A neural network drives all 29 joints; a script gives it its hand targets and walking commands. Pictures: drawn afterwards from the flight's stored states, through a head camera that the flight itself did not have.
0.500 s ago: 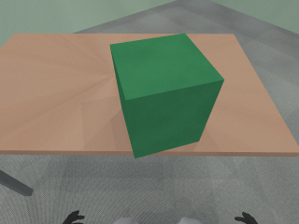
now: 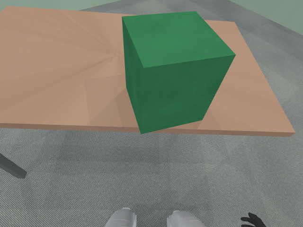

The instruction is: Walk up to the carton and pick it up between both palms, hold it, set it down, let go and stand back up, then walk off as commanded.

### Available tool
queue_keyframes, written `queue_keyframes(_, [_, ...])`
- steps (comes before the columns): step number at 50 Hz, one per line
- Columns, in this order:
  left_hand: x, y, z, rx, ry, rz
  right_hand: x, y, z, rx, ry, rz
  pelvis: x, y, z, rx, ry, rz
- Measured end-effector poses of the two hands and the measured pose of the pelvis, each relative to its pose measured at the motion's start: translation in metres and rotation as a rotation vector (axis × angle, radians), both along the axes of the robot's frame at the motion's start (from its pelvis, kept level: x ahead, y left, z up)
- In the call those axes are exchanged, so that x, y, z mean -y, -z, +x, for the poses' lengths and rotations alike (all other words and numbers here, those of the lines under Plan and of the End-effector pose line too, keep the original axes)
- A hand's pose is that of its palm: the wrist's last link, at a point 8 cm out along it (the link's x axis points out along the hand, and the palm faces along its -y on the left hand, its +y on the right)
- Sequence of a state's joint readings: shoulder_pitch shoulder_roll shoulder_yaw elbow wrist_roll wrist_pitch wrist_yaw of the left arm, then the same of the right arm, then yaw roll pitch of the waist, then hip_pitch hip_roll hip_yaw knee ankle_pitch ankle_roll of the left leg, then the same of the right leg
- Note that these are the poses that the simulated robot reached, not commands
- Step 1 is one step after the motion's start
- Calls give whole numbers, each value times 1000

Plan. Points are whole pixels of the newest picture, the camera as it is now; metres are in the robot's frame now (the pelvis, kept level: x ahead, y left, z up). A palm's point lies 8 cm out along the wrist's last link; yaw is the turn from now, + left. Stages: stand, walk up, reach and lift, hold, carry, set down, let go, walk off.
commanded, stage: walk up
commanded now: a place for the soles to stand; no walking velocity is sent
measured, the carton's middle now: (167, 75) +0.53 -0.02 +0.08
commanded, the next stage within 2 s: none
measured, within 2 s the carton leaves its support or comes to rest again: neither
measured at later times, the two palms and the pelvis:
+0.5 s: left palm out of the picture +0.08 +0.29 -0.10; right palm out of the picture +0.11 -0.29 -0.08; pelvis +0.01 -0.01 +0.01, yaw +0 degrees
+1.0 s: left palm out of the picture +0.10 +0.29 -0.11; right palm out of the picture +0.12 -0.28 -0.07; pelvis +0.01 +0.00 +0.01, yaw +0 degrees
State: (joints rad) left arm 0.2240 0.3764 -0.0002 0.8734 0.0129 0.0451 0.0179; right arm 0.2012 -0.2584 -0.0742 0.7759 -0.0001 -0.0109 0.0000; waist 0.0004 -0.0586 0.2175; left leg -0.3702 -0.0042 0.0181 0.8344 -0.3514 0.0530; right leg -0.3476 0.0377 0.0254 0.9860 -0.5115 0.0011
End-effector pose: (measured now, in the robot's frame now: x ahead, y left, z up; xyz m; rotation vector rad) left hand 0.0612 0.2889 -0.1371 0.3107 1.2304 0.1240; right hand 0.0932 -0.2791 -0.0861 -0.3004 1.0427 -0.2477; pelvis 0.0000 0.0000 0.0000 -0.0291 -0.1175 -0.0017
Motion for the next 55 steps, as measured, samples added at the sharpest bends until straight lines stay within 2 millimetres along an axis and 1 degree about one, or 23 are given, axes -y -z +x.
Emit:
queue_keyframes(6, [22, -11, -10, 43, -2, 31, 23, 9, 5, 45, -2, 38, 27, 3, -3, 6, -3, 34])
queue_keyframes(8, [28, -17, -15, 54, -3, 42, 29, 8, 9, 52, -4, 50, 34, 1, -1, 1, -6, 42])
queue_keyframes(10, [30, -25, -18, 57, -4, 55, 33, 5, 13, 63, -5, 58, 39, -3, 0, -9, -6, 49])
queue_keyframes(12, [30, -32, -16, 62, -2, 69, 37, 4, 15, 63, -4, 60, 40, -6, 1, -21, -7, 51])
queue_keyframes(15, [26, -42, -11, 76, 6, 82, 39, 3, 15, 50, 1, 59, 38, -10, 2, -38, -8, 48])
queue_keyframes(17, [22, -44, -6, 83, 10, 85, 38, 3, 15, 40, 1, 55, 34, -11, 3, -46, -8, 43])
queue_keyframes(22, [9, -37, 7, 99, 15, 66, 24, 2, 17, 30, -5, 38, 19, -9, 7, -55, -8, 21])
queue_keyframes(24, [5, -33, 15, 105, 15, 51, 16, -2, 18, 28, -19, 28, 13, -10, 8, -54, -7, 17])
queue_keyframes(27, [2, -30, 26, 122, 16, 28, 9, -10, 21, 36, -40, 10, 7, -12, 10, -57, -6, 9])
queue_keyframes(30, [2, -28, 34, 134, 20, 11, 7, -15, 23, 44, -49, -4, 4, -12, 11, -59, -5, 6])
queue_keyframes(55, [3, -30, 39, 156, 23, 2, 2, -16, 28, 64, -73, 4, 4, -13, 12, -61, -4, 4])
